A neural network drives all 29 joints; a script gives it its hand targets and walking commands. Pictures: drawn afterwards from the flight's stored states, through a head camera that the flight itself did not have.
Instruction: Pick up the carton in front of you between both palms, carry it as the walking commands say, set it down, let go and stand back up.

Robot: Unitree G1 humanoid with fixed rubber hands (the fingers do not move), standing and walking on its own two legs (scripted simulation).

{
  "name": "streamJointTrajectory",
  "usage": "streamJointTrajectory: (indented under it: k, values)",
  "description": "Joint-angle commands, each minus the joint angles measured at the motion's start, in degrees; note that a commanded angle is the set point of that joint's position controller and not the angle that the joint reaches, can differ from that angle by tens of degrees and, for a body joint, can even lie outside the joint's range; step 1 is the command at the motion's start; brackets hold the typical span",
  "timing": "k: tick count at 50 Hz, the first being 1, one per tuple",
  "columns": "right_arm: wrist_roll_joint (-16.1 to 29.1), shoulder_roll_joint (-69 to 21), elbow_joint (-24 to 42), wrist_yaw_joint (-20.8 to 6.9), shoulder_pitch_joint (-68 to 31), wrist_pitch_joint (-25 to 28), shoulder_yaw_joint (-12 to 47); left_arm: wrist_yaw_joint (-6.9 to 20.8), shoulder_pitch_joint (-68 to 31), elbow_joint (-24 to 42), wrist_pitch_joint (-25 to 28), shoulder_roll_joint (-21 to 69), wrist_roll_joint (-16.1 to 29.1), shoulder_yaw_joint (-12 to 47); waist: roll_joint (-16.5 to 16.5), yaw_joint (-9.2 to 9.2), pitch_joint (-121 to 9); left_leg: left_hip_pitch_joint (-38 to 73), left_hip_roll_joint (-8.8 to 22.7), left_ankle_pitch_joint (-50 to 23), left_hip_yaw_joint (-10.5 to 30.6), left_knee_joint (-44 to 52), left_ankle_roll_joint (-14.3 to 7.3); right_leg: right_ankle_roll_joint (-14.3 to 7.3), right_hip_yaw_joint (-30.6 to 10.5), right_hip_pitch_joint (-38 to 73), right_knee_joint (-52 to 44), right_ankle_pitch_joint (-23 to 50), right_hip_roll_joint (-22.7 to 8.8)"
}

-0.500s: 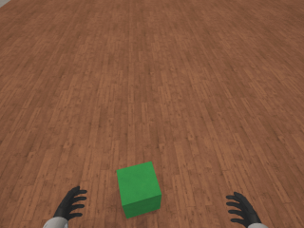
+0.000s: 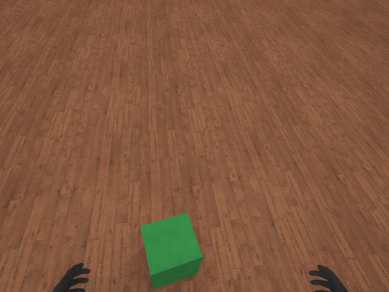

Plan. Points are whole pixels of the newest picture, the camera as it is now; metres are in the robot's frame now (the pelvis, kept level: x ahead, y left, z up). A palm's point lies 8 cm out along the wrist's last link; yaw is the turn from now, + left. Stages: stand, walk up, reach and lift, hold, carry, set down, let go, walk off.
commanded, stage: stand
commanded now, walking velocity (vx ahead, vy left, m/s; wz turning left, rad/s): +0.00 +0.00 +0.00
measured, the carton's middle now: (170, 250) +0.41 +0.07 -0.64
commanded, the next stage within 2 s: none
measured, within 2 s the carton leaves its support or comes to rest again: neither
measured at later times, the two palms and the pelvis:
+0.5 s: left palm out of the picture +0.09 +0.29 -0.10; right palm out of the picture +0.09 -0.31 -0.08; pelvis -0.01 -0.01 +0.01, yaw +0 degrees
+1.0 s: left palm out of the picture +0.05 +0.30 -0.11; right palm out of the picture +0.06 -0.33 -0.09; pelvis -0.02 -0.02 +0.01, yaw +1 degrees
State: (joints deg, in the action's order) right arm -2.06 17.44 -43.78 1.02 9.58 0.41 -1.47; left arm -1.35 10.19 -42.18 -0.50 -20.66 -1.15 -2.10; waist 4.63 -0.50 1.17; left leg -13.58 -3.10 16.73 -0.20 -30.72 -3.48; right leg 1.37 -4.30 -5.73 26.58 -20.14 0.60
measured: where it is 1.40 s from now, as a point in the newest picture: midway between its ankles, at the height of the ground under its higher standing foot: outside the picture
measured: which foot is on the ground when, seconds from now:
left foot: down 0.00-1.00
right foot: down 0.00-1.00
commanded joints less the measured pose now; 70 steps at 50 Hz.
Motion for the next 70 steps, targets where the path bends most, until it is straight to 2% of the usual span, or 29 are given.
streamJointTrajectory:
  k: [1, 3, 5, 8, 10, 11, 12, 13, 17, 20, 24, 25, 27, 28, 30, 31, 35, 37, 39, 40, 43, 45, 49, 50, 53, 56, 58, 61, 70]
  values:
    - [0.19, 11.81, 0.1, 0.78, 1.94, 0.64, -2.52, -0.56, 0.66, 1.65, -0.28, -7.06, 0.11, -1.38, -12.22, -0.69, -4.06, 12.56, 10.54, -33.87, 11.72, 7.17, 4.36, -1.31, -0.47, -6.52, 0.23, 8.29, -1.36]
    - [0.46, 12.19, 0.29, 1.13, -3.05, 0.59, -2.48, -0.34, 0.04, 0.27, 0.34, -7.09, -0.33, -0.98, -5.71, 0.87, -1.22, 3.95, 11.57, -17.88, 13.41, 10.21, 1.74, -0.47, -1.43, -3.88, -1.94, 8.41, -2.05]
    - [-0.16, 12.51, -0.22, 0.89, -2.43, 0.66, -2.26, -0.34, 0.42, -1.24, 0.82, -7.95, -0.71, -1.43, -5.24, 1.38, -1.69, 2.49, 10.09, -9.28, 12.46, 10.84, 0.8, -1.54, -1.87, -0.89, -4.03, 7.63, -3.08]
    - [-0.52, 12.07, -1.14, 0.33, -2.5, 1.06, -2.03, -0.25, -0.17, -2.41, 1.36, -9.61, -1.09, -1.28, -3.2, -0.29, -1.51, 3.45, 8.34, -14.41, 10.32, 10.08, 2.47, -0.87, -4.59, -0.66, -5.69, 11.47, -4.8]
    - [0.83, 11.16, -2.61, 0.78, -1.14, 1.21, -2.15, 0.04, -1.72, -2.15, 1.31, -8.99, -0.44, -1.7, -2.05, -0.6, -4.8, 9.53, 8.81, -27.75, 9.27, 7.6, 3.41, -1.29, -1.75, -1.19, -3.04, 18.12, -4.75]
    - [0.93, 12.19, -3.65, 0.66, 0.26, 1.36, -1.82, 0.15, -1.45, -2.34, 0.96, -8.85, -0.01, -1.52, -5.94, -1.1, -8.49, 13.52, 8.61, -33.03, 9.31, 8.07, 4.75, -0.45, -1.44, -0.93, -2.43, 19.34, -3.44]
    - [0.41, 13.64, -3.57, 0.23, -3.3, 1.18, -2.07, -0.56, -2.05, -1.84, 1.28, -8.21, -0.23, -0.76, -4.8, 0.66, -3.66, 9.93, 7.89, -28.81, 8.48, 7.1, 2.52, -0.83, -1.75, -1.52, -4.5, 18.9, -4.88]
    - [0.42, 13.82, -3.99, 0.24, -0.71, 0.97, -2.31, -0.32, -0.47, -3.58, 0.99, -11.1, 0.19, -1.77, -6.5, -0.91, -5.47, 11.71, 8.19, -29.55, 7.17, 7.88, 3.6, -1.14, -2.04, -1.31, -4.81, 18.53, -4.57]
    - [0.85, 12.59, -6.18, 0.47, -3.76, 0.3, -1.71, -0.11, -0.8, -5.07, 1.2, -10.51, 0.19, -1.04, -0.33, 0.16, -2.76, 9.04, 8.03, -17.42, 7.97, 9.21, 1.72, -0.15, -2.47, -1.7, -7.33, 14.52, -5.28]
    - [1.0, 11.85, -7.36, 0.42, -4.05, 0.18, -1.32, -0.18, -2.84, -5.29, 1.1, -10.06, -0.44, -0.71, -5.51, 0.18, -0.37, 5.62, 8.36, -13.94, 9.0, 10.41, 2.76, -1.96, -4.33, -1.16, -8.43, 10.94, -6.39]
    - [0.85, 12.33, -8.43, 0.2, -5.27, 0.47, -1.61, -0.06, -0.67, -7.19, 2.12, -8.93, -0.21, 0.33, -6.09, -0.01, 0.34, 7.01, 7.93, -14.94, 9.37, 10.51, 1.62, -2.3, -5.26, -2.11, -8.88, 13.01, -6.45]
    - [0.14, 13.09, -8.84, 0.22, -6.32, 0.32, -1.97, -0.21, -2.49, -7.36, 1.7, -10.88, -1.1, -0.83, -2.71, 0.28, 2.28, 5.04, 8.2, -14.78, 9.16, 10.09, 1.59, -2.23, -3.54, -2.64, -9.92, 13.26, -6.41]
    - [0.25, 13.62, -10.25, 0.01, -4.15, 0.17, -1.51, -0.23, -1.35, -7.66, 0.96, -11.36, 0.34, -1.28, -6.39, 0.48, 1.12, 6.89, 7.5, -13.75, 7.89, 11.32, 1.95, -1.83, -3.09, -1.57, -9.8, 13.13, -5.73]
    - [0.71, 13.4, -9.88, -0.05, -5.51, 0.3, -1.36, -0.01, -2.25, -7.9, 1.39, -11.27, 0.29, -0.81, -1.48, -0.39, 2.12, 6.92, 7.51, -13.58, 9.07, 11.72, 1.47, -1.99, -4.42, -3.97, -10.1, 13.3, -6.65]
    - [0.78, 12.91, -10.55, -0.33, -4.08, 0.67, -1.38, 0.27, -3.28, -8.29, 1.98, -10.97, 0.26, -0.64, -5.06, -0.74, 0.45, 8.1, 7.14, -9.76, 8.05, 11.42, 1.95, -1.97, -4.09, -2.38, -10.31, 11.04, -6.16]
    - [0.84, 13.09, -10.69, -0.38, -5.75, 0.8, -1.25, 0.35, -1.92, -8.91, 2.12, -11.78, 0.26, -0.56, -7.4, -0.06, 1.38, 8.28, 8.22, -12.6, 8.94, 11.06, 1.72, -2.12, -4.96, -3.22, -10.86, 11.67, -6.36]
    - [1.3, 14.11, -11.94, -0.32, -4.84, 0.36, -1.33, -0.06, -3.52, -9.76, 2.12, -11.03, 0.55, -0.65, -1.42, -0.22, -3.8, 9.09, 7.39, -16.22, 8.75, 10.6, 2.48, -1.38, -3.51, 0.38, -10.84, 14.79, -5.61]
    - [1.14, 13.71, -12.97, -0.04, -5.16, 0.53, -0.76, 0.31, -1.57, -10.88, 2.04, -11.25, 0.71, 0.27, -4.71, -0.04, 1.43, 8.2, 7.95, -14.61, 9.1, 12.2, 2.01, -2.06, -4.51, -3.57, -11.08, 10.42, -6.55]
    - [1.76, 14.05, -13.03, -0.31, -5.04, 0.37, -1.2, -0.21, -1.61, -10.27, 2.09, -10.21, 0.18, 0.12, -1.81, 0.16, 0.02, 7.57, 9.03, -8.21, 11.34, 12.84, 1.91, -2.47, -2.44, -2.78, -10.77, 8.2, -5.05]
    - [1.74, 14.62, -12.64, 0.03, -6.3, 0.29, -1.15, 0.03, -2.11, -10.99, 1.83, -10.17, 0.0, -0.17, -5.1, -0.12, -2.44, 7.9, 7.79, -7.85, 9.46, 12.16, 1.63, -2.76, -4.4, -0.82, -11.4, 8.59, -6.19]
    - [0.83, 14.43, -14.05, -0.55, -5.08, 0.43, -1.27, 0.19, -2.64, -10.91, 1.78, -12.38, 0.58, -0.73, -2.62, 0.09, -2.07, 8.17, 7.72, -10.37, 10.17, 12.53, 2.46, -1.84, -3.49, 0.22, -10.35, 9.82, -5.66]
    - [1.24, 14.46, -14.32, -0.71, -5.94, 0.42, -0.42, 0.26, -1.62, -11.41, 2.05, -10.96, 0.58, -0.05, -6.23, 0.3, 0.49, 7.77, 7.4, -11.94, 8.89, 12.74, 2.04, -2.0, -4.41, -1.3, -11.43, 11.14, -5.92]
    - [0.94, 14.11, -14.66, -0.46, -5.76, 0.48, -0.33, -0.15, -2.29, -13.38, 2.16, -11.85, 0.98, -0.43, -3.35, 1.42, -2.79, 9.39, 8.18, -18.5, 10.69, 12.83, 1.71, -2.53, -3.76, 1.45, -10.48, 13.33, -6.47]
    - [1.15, 15.86, -14.42, -0.43, -6.94, 0.34, -0.92, -0.1, -1.63, -12.85, 1.89, -9.97, 0.32, 0.11, -5.98, 0.44, -3.36, 9.75, 7.73, -15.08, 9.77, 12.68, 2.83, -2.14, -3.76, 0.65, -9.71, 14.48, -5.97]
    - [1.65, 13.96, -15.07, -0.39, -6.0, 0.68, -0.11, -0.28, -3.47, -13.51, 1.47, -12.19, 0.45, -0.01, -2.35, -0.11, -1.86, 10.07, 8.56, -22.44, 8.8, 9.74, 1.23, -1.58, -2.54, 0.68, -11.24, 21.14, -7.38]
    - [1.38, 15.37, -15.45, -0.31, -6.71, 0.21, -0.21, -0.47, -1.63, -14.1, 1.7, -11.78, -0.01, 0.14, -5.67, 0.05, -3.46, 11.94, 8.54, -18.37, 10.11, 11.09, 1.09, -2.21, -3.61, 0.22, -11.19, 18.22, -6.94]
    - [1.63, 14.72, -15.66, 0.04, -4.68, 0.6, -0.39, -0.36, -3.33, -14.12, 1.73, -10.46, 0.97, 0.53, -2.3, 0.06, -3.86, 10.72, 9.27, -23.07, 10.31, 11.39, 1.11, -2.11, -2.75, 1.26, -9.66, 17.4, -7.07]
    - [1.41, 15.53, -15.01, 0.0, -5.77, 0.64, -0.48, -0.05, -2.93, -13.52, 1.5, -11.51, 0.61, 0.05, -6.97, 0.11, -1.61, 10.17, 8.84, -23.93, 10.5, 12.85, 2.03, -2.2, -3.05, 1.94, -11.24, 17.02, -7.27]
    - [0.99, 14.7, -15.72, 0.35, -7.04, 0.62, -0.53, -0.19, -3.05, -14.39, 1.19, -11.99, -0.22, -0.98, -1.98, 0.36, -0.86, 10.8, 8.88, -20.0, 10.22, 11.79, 1.4, -2.44, -3.3, 1.12, -12.37, 15.58, -6.57]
